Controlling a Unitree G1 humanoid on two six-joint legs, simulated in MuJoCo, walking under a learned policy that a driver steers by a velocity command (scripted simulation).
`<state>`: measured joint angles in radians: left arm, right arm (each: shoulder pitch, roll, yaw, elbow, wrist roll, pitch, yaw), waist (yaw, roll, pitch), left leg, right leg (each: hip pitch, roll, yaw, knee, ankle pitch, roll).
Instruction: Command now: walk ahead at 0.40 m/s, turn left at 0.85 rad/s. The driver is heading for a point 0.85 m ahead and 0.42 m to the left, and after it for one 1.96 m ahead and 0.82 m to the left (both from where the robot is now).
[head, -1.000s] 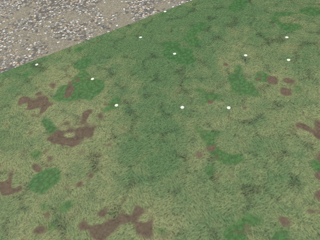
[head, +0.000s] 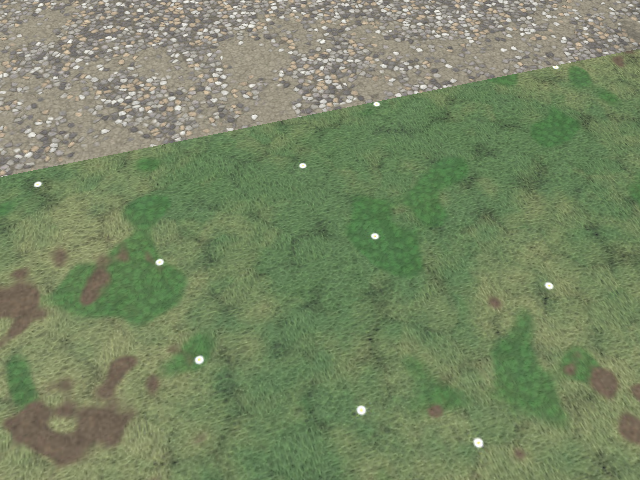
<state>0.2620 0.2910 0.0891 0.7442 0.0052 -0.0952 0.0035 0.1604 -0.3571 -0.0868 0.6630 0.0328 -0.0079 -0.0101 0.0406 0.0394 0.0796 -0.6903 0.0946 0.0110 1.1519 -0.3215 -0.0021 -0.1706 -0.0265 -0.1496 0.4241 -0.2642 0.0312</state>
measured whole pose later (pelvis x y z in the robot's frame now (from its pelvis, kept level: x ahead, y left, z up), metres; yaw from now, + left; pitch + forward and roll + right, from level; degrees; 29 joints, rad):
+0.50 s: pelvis +0.23 +0.01 +0.00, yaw +27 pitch +2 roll -3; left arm -0.05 0.30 0.06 0.67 0.00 -0.02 0.02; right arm 0.21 -0.30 -0.07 0.55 0.02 0.05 -0.04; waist -0.04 -0.01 0.10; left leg -0.36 -0.19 -0.25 0.48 -0.12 0.09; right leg -0.62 0.05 0.22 0.93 -0.28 0.09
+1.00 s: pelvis +0.33 -0.03 +0.01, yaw +56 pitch +2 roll -1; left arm 0.11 0.26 0.06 0.69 0.01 0.01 0.04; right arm 0.22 -0.33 -0.08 0.56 0.03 0.08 -0.01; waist 0.00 0.02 0.08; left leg -0.57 0.09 -0.03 1.08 -0.36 -0.11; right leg -0.24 -0.03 -0.14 0.39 -0.18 -0.02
